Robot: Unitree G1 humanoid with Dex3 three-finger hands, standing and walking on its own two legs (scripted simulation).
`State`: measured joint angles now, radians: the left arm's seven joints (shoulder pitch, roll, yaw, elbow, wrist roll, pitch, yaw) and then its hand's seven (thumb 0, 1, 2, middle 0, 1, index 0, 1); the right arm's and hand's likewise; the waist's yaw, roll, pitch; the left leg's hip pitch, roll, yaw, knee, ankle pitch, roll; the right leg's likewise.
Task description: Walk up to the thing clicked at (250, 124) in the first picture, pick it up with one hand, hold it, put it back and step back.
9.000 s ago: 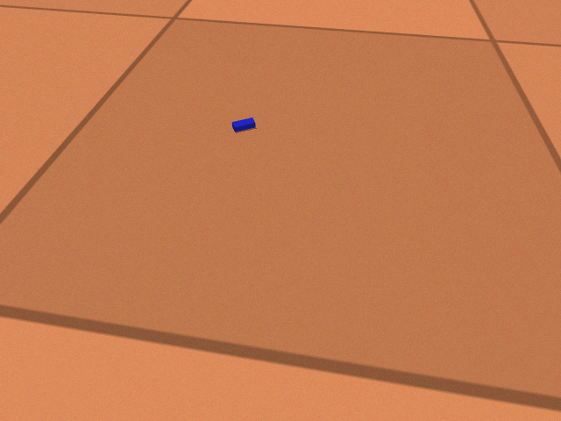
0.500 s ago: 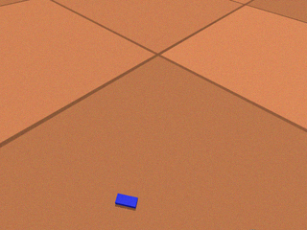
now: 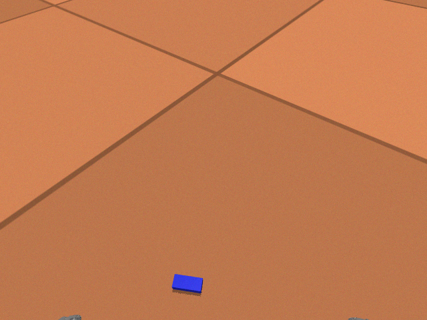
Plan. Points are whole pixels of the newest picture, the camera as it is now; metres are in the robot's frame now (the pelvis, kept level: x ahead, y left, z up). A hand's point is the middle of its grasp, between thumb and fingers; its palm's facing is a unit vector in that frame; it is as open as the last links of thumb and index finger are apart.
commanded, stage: walk up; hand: left
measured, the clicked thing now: (187, 283) +0.38 +0.13 -0.76
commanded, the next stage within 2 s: stand in 0.10 s
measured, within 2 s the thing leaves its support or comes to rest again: neither
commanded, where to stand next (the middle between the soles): +0.01 +0.01 m, yaw -4 degrees
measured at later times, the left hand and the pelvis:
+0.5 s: hand out of the picture +0.07 +0.25 -0.15, palm faces -0.03 -0.94 -0.33, open 7.4 cm; pelvis -0.02 +0.00 +0.00, yaw +0 degrees
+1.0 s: hand out of the picture +0.03 +0.24 -0.15, palm faces -0.02 -0.94 -0.35, open 7.4 cm; pelvis -0.03 -0.01 +0.00, yaw +0 degrees
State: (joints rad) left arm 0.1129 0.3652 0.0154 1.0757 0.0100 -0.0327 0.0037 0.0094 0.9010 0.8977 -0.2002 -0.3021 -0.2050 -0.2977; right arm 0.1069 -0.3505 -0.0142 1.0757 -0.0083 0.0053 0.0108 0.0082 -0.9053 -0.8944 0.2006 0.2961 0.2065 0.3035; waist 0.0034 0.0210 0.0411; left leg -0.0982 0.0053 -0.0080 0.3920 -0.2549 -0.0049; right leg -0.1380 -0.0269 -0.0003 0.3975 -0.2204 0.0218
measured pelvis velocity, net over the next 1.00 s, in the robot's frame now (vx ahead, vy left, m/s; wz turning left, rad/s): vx -0.03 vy -0.01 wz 0.01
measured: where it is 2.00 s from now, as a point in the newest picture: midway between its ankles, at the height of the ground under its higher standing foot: outside the picture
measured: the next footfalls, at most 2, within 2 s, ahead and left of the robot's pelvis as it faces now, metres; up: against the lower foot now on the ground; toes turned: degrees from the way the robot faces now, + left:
none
